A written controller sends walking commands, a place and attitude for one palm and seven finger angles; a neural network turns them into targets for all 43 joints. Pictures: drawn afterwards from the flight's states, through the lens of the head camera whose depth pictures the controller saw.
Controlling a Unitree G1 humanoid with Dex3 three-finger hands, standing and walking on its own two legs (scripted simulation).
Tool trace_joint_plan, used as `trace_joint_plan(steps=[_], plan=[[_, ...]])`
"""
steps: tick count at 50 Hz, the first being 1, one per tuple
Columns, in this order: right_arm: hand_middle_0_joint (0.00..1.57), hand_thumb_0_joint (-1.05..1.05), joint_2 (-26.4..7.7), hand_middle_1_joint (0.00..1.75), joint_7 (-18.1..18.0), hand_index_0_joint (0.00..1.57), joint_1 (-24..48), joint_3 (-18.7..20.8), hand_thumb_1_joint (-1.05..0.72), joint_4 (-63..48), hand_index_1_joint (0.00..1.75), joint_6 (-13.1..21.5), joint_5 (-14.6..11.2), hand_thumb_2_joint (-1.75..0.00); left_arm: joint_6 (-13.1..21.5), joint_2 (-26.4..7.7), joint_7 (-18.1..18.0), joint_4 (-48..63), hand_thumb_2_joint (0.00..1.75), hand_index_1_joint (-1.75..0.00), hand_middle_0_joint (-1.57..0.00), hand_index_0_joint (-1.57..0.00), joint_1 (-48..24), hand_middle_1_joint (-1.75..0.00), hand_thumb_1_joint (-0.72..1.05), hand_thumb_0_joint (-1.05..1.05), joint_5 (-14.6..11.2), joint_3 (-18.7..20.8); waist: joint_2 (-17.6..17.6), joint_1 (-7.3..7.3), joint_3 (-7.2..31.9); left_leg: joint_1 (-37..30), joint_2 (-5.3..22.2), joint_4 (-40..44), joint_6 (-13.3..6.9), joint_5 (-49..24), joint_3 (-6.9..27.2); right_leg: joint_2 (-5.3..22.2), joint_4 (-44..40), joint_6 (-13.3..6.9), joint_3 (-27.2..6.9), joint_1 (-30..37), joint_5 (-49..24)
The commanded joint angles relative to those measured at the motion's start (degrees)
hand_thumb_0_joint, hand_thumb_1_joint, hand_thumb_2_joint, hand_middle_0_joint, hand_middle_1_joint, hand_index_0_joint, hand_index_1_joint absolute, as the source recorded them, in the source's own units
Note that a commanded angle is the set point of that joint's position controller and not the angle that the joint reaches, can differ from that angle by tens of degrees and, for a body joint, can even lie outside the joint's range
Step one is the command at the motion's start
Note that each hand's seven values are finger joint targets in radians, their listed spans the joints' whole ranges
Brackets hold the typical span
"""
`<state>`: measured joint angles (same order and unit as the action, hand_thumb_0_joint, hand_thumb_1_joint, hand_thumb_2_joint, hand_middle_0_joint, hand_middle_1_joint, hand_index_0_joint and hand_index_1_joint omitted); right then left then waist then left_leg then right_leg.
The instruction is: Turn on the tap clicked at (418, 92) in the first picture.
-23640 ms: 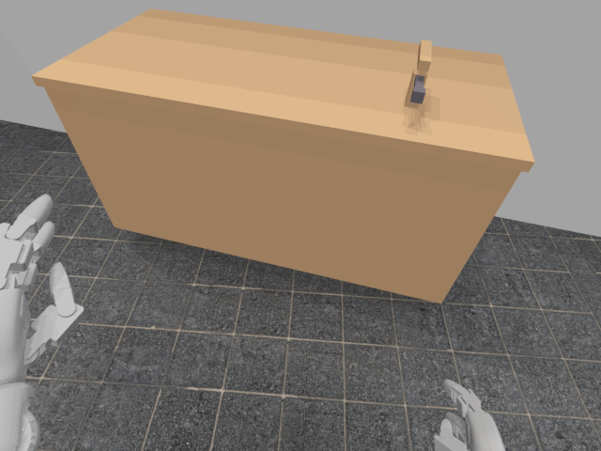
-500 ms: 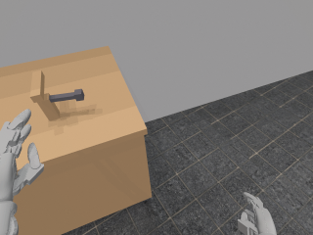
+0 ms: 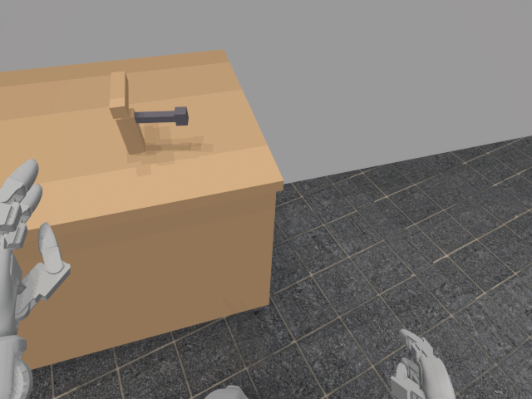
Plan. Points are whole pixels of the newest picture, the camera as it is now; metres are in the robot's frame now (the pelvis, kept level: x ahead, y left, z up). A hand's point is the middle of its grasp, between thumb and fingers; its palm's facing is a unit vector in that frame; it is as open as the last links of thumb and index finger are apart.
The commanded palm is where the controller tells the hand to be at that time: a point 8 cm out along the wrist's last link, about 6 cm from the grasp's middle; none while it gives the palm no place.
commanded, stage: step back with the hand held close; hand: left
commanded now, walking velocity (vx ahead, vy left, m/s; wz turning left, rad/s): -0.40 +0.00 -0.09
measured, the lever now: (181, 116) +0.63 +0.24 +0.08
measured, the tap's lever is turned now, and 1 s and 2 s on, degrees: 79 79 79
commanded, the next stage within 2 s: stop stepping back and stand still in 0.56 s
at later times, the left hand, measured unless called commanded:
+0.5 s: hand out of the picture +0.12 +0.27 +0.19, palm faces +0.35 -0.89 -0.28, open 7.4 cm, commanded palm +0.08 +0.31 +0.19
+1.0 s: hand out of the picture -0.01 +0.31 +0.18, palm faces +0.36 -0.90 -0.24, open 7.4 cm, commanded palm -0.06 +0.34 +0.19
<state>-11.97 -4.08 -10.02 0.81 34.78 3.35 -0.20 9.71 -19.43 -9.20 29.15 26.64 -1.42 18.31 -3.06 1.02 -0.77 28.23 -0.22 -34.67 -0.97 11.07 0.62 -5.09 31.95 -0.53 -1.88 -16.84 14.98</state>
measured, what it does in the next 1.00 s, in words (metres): walks backwards: right foot, then left foot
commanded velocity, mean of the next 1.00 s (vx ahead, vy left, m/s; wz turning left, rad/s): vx -0.13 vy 0.00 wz -0.03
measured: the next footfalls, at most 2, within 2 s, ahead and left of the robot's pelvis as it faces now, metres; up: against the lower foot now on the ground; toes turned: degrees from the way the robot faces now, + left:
right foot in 0.36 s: -0.13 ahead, -0.09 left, +0.00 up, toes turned +0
left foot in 0.50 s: +0.02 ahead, +0.11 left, +0.00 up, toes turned -2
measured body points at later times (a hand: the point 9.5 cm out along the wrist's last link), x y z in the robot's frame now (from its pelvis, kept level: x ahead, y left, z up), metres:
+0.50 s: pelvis -0.10 +0.05 +0.00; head -0.11 +0.08 +0.45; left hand +0.10 +0.32 +0.20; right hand +0.08 -0.18 -0.06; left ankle -0.01 +0.11 -0.72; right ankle -0.17 -0.09 -0.72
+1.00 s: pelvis -0.25 +0.08 +0.01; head -0.31 +0.11 +0.45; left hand -0.04 +0.35 +0.19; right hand -0.17 -0.19 -0.08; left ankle -0.22 +0.19 -0.71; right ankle -0.29 +0.00 -0.73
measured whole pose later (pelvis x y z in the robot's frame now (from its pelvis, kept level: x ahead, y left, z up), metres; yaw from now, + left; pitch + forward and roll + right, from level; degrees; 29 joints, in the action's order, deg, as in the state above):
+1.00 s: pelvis -0.25 +0.08 +0.01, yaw -6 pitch -1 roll +0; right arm -12.6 -5.2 -18.8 0.6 40.7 2.3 -0.1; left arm 4.7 -18.7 -9.8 21.5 21.6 -1.9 16.2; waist 2.0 0.3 7.7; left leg 20.3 1.7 -42.3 0.0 21.1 -2.6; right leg -1.6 29.0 -3.2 4.6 -9.2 18.8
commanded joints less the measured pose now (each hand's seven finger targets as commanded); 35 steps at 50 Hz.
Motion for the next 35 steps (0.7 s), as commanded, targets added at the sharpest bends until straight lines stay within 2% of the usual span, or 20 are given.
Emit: trace_joint_plan(steps=[1, 4, 6, 7, 10, 14, 15, 16, 17, 18, 19, 20, 22, 23, 24, 25, 28, 29, 31, 35], plan=[[0.2, 0.0, -6.2, 0.3, -1.4, 0.2, 6.3, 2.4, -0.9, -8.4, 0.3, 2.8, 0.1, -0.9, 3.5, -12.7, -1.6, 12.4, 0.9, -0.3, -0.2, -0.2, -8.2, -0.3, 0.9, 0.0, -0.4, 6.5, 7.8, -2.1, 7.3, -18.1, 1.2, -4.5, 1.3, 0.0, 1.2, 14.2, -12.7, -4.2, -10.4, -14.4, -7.8], [0.2, 0.0, -7.4, 0.3, -1.6, 0.2, 7.7, 2.3, -0.9, -9.3, 0.3, 2.6, -0.2, -0.9, 4.2, -13.0, -1.3, 12.4, 0.9, -0.3, -0.2, -0.2, -8.4, -0.3, 0.9, 0.0, -0.7, 7.4, -1.6, -1.19, 6.4, -14.2, 6.9, 9.3, 0.0, 5.8, 7.3, 5.4, -6.3, -0.4, -3.2, -11.0, 1.8], [0.2, 0.0, -9.4, 0.3, -1.4, 0.2, 9.4, 2.7, -0.9, -10.1, 0.3, 3.2, 0.5, -0.9, 4.9, -11.7, -0.8, 11.1, 0.9, -0.3, -0.2, -0.2, -8.5, -0.3, 0.9, 0.0, 0.2, 8.8, -15.4, -0.27, 6.2, 9.0, 17.2, 31.8, -4.3, 38.5, 21.0, -3.8, 14.9, 1.5, 1.1, 9.9, 8.8], [0.2, 0.0, -9.0, 0.3, -1.2, 0.2, 8.5, 3.0, -0.9, -9.6, 0.3, 3.1, 1.8, -0.9, 4.4, -12.3, -0.5, 11.2, 0.9, -0.3, -0.2, -0.2, -8.9, -0.3, 0.9, 0.0, 0.5, 9.7, -15.7, 0.06, 7.7, 16.1, 20.0, 37.8, -4.0, 40.1, 23.2, -5.8, 27.9, 1.1, 1.4, 16.3, 10.6], [0.2, 0.0, -6.5, 0.3, 0.8, 0.2, 8.5, 3.7, -0.9, -8.4, 0.3, 3.3, 1.2, -0.9, 3.4, -10.1, -0.1, 12.0, 0.9, -0.3, -0.2, -0.2, -8.7, -0.3, 0.9, 0.0, -1.2, 6.3, -6.9, 1.34, 12.3, -1.3, 14.7, 29.4, -1.2, 21.6, 9.8, -3.7, 27.1, -0.4, 2.6, 6.6, 13.6], [0.2, 0.0, -5.5, 0.3, 1.8, 0.2, 8.4, 2.4, -0.9, -7.6, 0.3, 3.3, 0.8, -0.9, 1.9, -10.2, -0.5, 14.8, 0.9, -0.3, -0.2, -0.2, -6.3, -0.3, 0.9, 0.0, -3.0, 4.1, -11.4, 1.12, 14.9, -12.4, 11.9, 28.3, 4.2, 13.0, 2.2, -2.5, 1.9, -2.3, 5.8, 7.4, 16.9], [0.2, 0.0, -5.3, 0.3, 2.0, 0.2, 7.9, 2.4, -0.9, -7.0, 0.3, 2.8, 1.1, -0.9, 2.2, -10.9, -0.3, 15.2, 0.9, -0.3, -0.2, -0.2, -7.1, -0.3, 0.9, 0.0, -3.4, 4.4, -8.0, 0.78, 14.4, -15.9, 10.7, 23.4, 6.1, 9.2, 0.3, -0.1, -9.2, -3.4, 3.9, 5.8, 15.4], [0.2, 0.0, -5.3, 0.3, 2.0, 0.2, 6.7, 2.2, -0.9, -5.8, 0.3, 1.8, 0.8, -0.9, 3.0, -12.2, -0.3, 15.3, 0.9, -0.3, -0.2, -0.2, -8.5, -0.3, 0.9, 0.0, -3.0, 4.9, -0.1, 0.01, 12.5, -21.5, 6.8, 8.8, 7.4, 4.9, -4.5, 6.9, -20.7, -5.8, -2.8, -2.0, 10.3], [0.2, 0.0, -5.2, 0.3, 1.6, 0.2, 7.0, 2.1, -0.9, -5.1, 0.3, 1.0, 0.4, -0.9, 4.0, -14.1, -0.4, 15.8, 0.9, -0.3, -0.2, -0.2, -10.3, -0.3, 0.9, 0.0, -2.3, 5.9, 10.6, -0.28, 9.8, -25.6, 3.2, -10.0, 7.1, 4.5, -3.2, 18.9, -27.9, -9.2, -19.5, -15.9, 7.7], [0.2, 0.0, -5.3, 0.3, 1.2, 0.2, 8.8, 1.3, -0.9, -4.7, 0.3, 1.5, 1.7, -0.9, 4.4, -16.6, -1.0, 16.6, 0.9, -0.3, -0.2, -0.2, -13.7, -0.3, 0.9, 0.0, -1.6, 8.4, 12.1, 0.84, 7.8, -18.3, -0.1, -20.0, 6.1, 13.4, -1.3, 25.4, -26.4, -12.6, -22.6, -17.4, -6.4], [0.2, 0.0, -5.1, 0.3, 1.2, 0.2, 7.5, 0.3, -0.9, -5.2, 0.3, 1.2, 2.2, -0.9, 2.7, -12.9, 0.0, 10.1, 0.9, -0.3, -0.2, -0.2, -10.0, -0.3, 0.9, 0.0, -1.6, 4.8, 11.5, 0.73, 8.6, -13.0, 0.4, -22.6, 5.2, 12.3, 1.6, 23.3, -20.9, -11.0, -15.0, -11.8, -9.7], [0.2, 0.0, -5.2, 0.3, 0.8, 0.2, 7.9, 1.6, -0.9, -6.6, 0.3, 1.1, 0.0, -0.9, 1.8, -9.6, 1.3, 9.9, 0.9, -0.3, -0.2, -0.2, -14.0, -0.3, 0.9, 0.0, -1.7, 0.1, 19.8, -1.8, 4.9, -7.4, -0.5, -19.0, 4.3, 10.3, 0.9, 18.6, -16.3, -7.9, -12.1, -6.2, -23.5], [0.2, 0.0, -5.7, 0.3, -0.8, 0.2, 10.5, 0.2, -0.9, -6.6, 0.3, 0.3, -0.2, -0.9, 1.0, -12.5, 1.6, 7.5, 0.9, -0.3, -0.2, -0.2, -18.0, -0.3, 0.9, 0.0, -1.0, 3.8, 12.4, -1.24, 0.8, -10.8, 1.1, -2.6, 3.3, 3.2, -1.8, 15.8, -9.0, -4.5, -7.4, -3.0, -36.1], [0.2, 0.0, -6.8, 0.3, -1.4, 0.2, 10.2, 0.0, -0.9, -6.2, 0.3, -0.1, -0.1, -0.9, 0.2, -12.9, 1.8, 7.8, 0.9, -0.3, -0.2, -0.2, -20.0, -0.3, 0.9, 0.0, -1.1, 3.7, 5.0, -1.42, 2.3, -14.8, 1.4, 7.8, 3.1, -13.7, -2.4, 11.5, -2.8, -1.3, -3.3, -1.9, -33.7], [0.2, 0.0, -7.8, 0.3, -1.4, 0.2, 10.6, 0.5, -0.9, -6.9, 0.3, -0.1, -0.4, -0.9, 0.1, -12.4, 1.9, 9.1, 0.9, -0.3, -0.2, -0.2, -18.1, -0.3, 0.9, 0.0, -1.2, 3.7, -5.0, -0.09, 6.2, -21.3, 8.1, 12.4, 1.5, -37.1, 2.4, 5.1, 1.8, 1.5, -0.4, -2.9, -21.2], [0.2, 0.0, -7.6, 0.3, -0.3, 0.2, 9.1, 1.3, -0.9, -7.4, 0.3, 0.5, -0.5, -0.9, 0.7, -12.7, 1.8, 11.8, 0.9, -0.3, -0.2, -0.2, -17.4, -0.3, 0.9, 0.0, -1.5, 4.0, -10.7, 0.64, 11.9, -27.8, 14.8, 14.8, -0.3, -47.4, 6.6, 1.7, 8.6, 1.0, -1.6, -3.3, 6.3], [0.2, 0.0, -7.6, 0.3, 1.2, 0.2, 8.9, 2.4, -0.9, -9.0, 0.3, 2.7, 1.5, -0.9, 1.3, -12.2, 1.8, 15.1, 0.9, -0.3, -0.2, -0.2, -8.3, -0.3, 0.9, 0.0, -3.3, 5.5, -9.9, 0.89, 17.2, -16.1, 20.6, 22.9, -3.4, -13.1, 16.8, -0.7, 24.8, 0.6, -6.2, 0.8, 18.0], [0.2, 0.0, -7.2, 0.3, 1.3, 0.2, 8.6, 2.7, -0.9, -8.8, 0.3, 3.0, 1.7, -0.9, 1.0, -12.5, 1.6, 17.5, 0.9, -0.3, -0.2, -0.2, -6.9, -0.3, 0.9, 0.0, -3.0, 6.4, -5.7, 1.03, 16.3, -12.4, 19.2, 26.6, -2.6, -0.4, 14.0, -0.5, 25.0, 0.2, -4.6, 3.1, 14.2], [0.2, 0.0, -7.4, 0.3, 1.6, 0.2, 9.1, 3.1, -0.9, -9.7, 0.3, 3.0, 1.4, -0.9, 0.3, -12.3, 0.9, 20.7, 0.9, -0.3, -0.2, -0.2, -3.2, -0.3, 0.9, 0.0, -2.6, 7.1, -8.2, 1.15, 15.4, -9.8, 15.4, 31.2, -0.5, 14.1, 7.6, -1.4, 21.9, -0.3, 1.5, 5.5, 11.8], [0.2, 0.0, -6.0, 0.3, 1.5, 0.2, 7.3, 2.4, -0.9, -8.6, 0.3, 3.0, 1.4, -0.9, -1.0, -11.5, -0.6, 17.2, 0.9, -0.3, -0.2, -0.2, 2.5, -0.3, 0.9, 0.0, -3.0, 7.0, -13.3, 0.83, 13.7, -6.7, 10.5, 35.0, 4.4, 21.4, 2.4, -4.4, 8.6, -1.9, 8.3, 12.6, 14.2]])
